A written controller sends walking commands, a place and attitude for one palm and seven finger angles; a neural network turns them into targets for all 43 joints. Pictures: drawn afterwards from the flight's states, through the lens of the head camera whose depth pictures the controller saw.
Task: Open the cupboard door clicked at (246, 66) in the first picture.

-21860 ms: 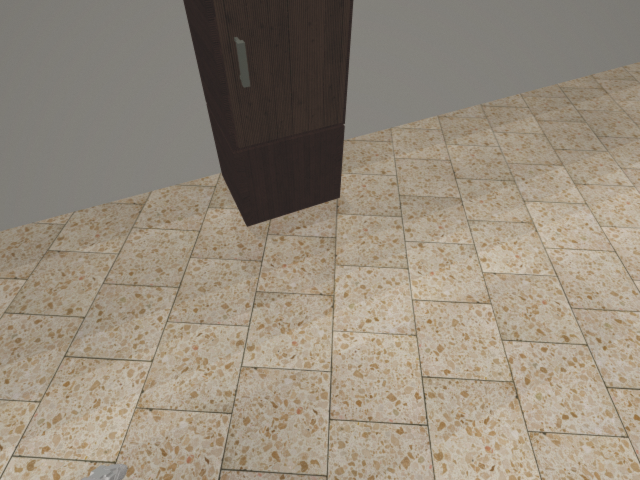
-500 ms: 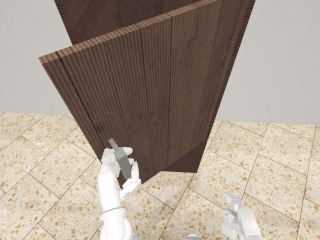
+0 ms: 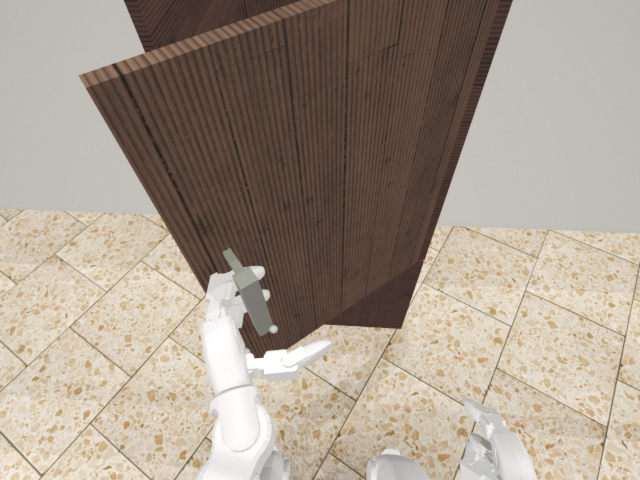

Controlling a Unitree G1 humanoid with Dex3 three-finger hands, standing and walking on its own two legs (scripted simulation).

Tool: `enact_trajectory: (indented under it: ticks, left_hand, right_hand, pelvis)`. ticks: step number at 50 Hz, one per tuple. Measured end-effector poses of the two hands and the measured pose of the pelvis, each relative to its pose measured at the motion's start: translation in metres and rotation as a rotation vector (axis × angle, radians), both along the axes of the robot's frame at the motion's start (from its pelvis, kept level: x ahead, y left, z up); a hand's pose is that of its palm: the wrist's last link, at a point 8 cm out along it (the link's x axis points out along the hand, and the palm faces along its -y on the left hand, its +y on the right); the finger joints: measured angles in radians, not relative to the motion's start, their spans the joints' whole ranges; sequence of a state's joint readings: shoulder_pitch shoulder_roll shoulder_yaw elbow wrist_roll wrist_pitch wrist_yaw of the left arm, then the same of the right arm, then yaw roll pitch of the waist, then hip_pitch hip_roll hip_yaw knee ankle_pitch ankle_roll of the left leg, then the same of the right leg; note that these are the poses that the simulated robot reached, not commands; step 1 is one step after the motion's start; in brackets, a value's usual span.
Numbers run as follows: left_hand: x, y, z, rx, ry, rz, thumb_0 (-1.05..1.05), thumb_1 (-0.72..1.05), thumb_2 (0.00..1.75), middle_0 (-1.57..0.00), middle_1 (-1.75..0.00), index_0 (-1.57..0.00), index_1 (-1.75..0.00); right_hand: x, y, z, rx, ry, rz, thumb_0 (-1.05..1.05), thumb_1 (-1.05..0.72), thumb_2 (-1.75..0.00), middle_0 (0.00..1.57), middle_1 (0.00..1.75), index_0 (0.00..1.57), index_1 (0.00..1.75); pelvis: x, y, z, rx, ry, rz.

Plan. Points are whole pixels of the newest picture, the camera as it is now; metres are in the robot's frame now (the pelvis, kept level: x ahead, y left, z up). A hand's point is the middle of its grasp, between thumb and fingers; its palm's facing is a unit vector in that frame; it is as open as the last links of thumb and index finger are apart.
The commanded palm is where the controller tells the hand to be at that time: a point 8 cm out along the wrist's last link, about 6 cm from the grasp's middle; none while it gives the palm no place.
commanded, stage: open thumb and fingers to let go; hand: left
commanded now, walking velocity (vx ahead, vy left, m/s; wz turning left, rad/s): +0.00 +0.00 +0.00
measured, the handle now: (247, 293) +0.33 +0.10 +0.05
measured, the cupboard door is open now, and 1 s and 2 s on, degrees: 39 41 41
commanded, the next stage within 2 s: slide the hand sideways off the handle in 0.32 s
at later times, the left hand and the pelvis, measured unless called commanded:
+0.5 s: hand (266, 334) +0.28 +0.08 +0.04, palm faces +0.15 -0.99 -0.04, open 15.1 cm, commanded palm +0.25 +0.11 +0.04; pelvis -0.01 +0.03 +0.00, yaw -1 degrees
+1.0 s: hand (251, 377) +0.23 +0.09 +0.04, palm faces -0.11 -0.99 +0.01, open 16.1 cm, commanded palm +0.21 +0.15 +0.04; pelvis +0.00 +0.05 -0.01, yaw -2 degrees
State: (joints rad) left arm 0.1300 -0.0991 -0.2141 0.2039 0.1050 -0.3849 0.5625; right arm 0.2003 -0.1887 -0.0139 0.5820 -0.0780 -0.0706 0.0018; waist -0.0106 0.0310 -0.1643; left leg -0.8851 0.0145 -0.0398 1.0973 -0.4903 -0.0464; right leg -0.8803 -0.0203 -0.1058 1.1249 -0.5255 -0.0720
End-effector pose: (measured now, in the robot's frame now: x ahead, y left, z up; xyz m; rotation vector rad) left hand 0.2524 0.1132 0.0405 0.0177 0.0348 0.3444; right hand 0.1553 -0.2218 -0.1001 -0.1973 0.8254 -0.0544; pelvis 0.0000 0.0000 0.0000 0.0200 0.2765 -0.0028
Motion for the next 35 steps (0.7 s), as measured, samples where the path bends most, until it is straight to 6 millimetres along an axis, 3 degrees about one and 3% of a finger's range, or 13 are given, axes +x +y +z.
enact_trajectory:
  ticks: [8,14,22,30,35]
  left_hand:
    - [0.006,0.003,0.000,0.000,0.002,-0.027,0.00,-0.44,0.33,-0.27,-1.01,-0.30,-1.02]
    - [0.006,0.003,0.001,0.001,0.008,-0.068,-0.01,-0.48,0.31,-0.26,-0.78,-0.28,-0.79]
    - [0.007,0.008,0.001,0.002,0.008,-0.079,-0.01,-0.50,0.30,-0.37,-0.61,-0.36,-0.67]
    - [-0.006,0.021,-0.001,0.006,-0.026,-0.480,-0.01,-0.50,0.30,-0.24,-0.43,-0.18,-0.45]
    - [-0.013,0.018,0.000,-0.062,-0.019,-0.501,-0.01,-0.50,0.30,-0.16,-0.35,-0.18,-0.38]
  right_hand:
    - [0.004,0.019,0.007,0.008,-0.033,0.015,0.01,-0.91,-0.90,0.20,0.30,0.20,0.30]
    - [0.007,0.031,0.012,0.012,-0.049,0.022,0.01,-0.91,-0.90,0.20,0.30,0.21,0.30]
    - [0.008,0.040,0.012,0.009,-0.049,0.040,0.01,-0.91,-0.90,0.20,0.30,0.21,0.30]
    - [-0.002,0.038,0.010,0.008,-0.056,0.008,0.01,-0.91,-0.90,0.20,0.30,0.21,0.30]
    - [-0.008,0.038,0.012,0.002,-0.065,-0.021,0.01,-0.91,-0.90,0.20,0.30,0.21,0.30]
  pelvis:
    - [-0.003,0.013,0.000,-0.014,-0.008,-0.007]
    - [-0.003,0.021,0.001,-0.022,-0.013,-0.013]
    - [-0.006,0.030,0.000,-0.031,-0.017,-0.012]
    - [-0.010,0.039,-0.006,-0.037,-0.023,-0.005]
    - [-0.009,0.046,-0.007,-0.035,-0.019,-0.018]
